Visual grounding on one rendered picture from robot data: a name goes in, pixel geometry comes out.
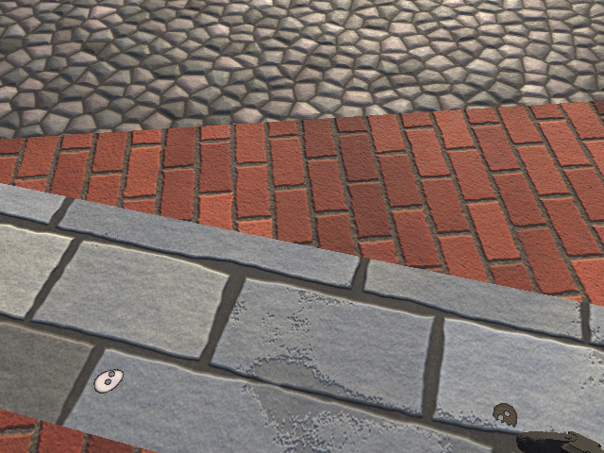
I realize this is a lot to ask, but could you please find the robot right hand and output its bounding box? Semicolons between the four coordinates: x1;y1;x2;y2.
516;431;604;453

